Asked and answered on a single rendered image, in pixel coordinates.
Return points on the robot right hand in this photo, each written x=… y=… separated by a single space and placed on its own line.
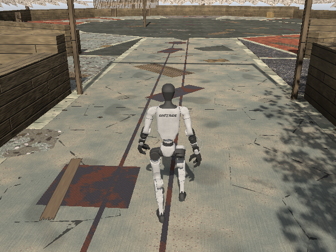
x=198 y=159

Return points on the robot right upper arm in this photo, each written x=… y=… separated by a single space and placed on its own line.
x=187 y=120

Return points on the robot left thigh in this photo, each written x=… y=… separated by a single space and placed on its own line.
x=155 y=163

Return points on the robot left hand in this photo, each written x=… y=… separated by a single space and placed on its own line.
x=145 y=146

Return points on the robot right shin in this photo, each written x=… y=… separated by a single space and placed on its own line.
x=181 y=174

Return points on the robot right forearm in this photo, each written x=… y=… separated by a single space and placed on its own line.
x=193 y=143

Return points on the robot left forearm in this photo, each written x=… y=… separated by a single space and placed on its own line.
x=142 y=138

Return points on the robot left upper arm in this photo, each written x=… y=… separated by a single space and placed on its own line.
x=148 y=119

